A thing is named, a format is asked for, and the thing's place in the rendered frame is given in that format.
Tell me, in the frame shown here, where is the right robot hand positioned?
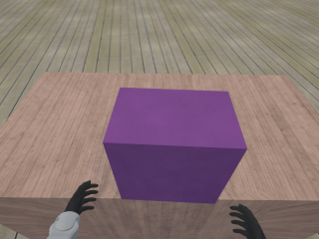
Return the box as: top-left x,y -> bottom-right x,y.
229,203 -> 266,239

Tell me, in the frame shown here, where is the carton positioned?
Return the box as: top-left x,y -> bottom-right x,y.
103,88 -> 247,204

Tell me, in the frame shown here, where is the pedestal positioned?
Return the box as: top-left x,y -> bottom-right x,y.
0,72 -> 319,239

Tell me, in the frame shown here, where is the left robot forearm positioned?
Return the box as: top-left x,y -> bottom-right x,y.
47,211 -> 80,239

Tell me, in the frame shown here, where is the left robot hand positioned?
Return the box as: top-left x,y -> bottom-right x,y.
64,180 -> 99,215

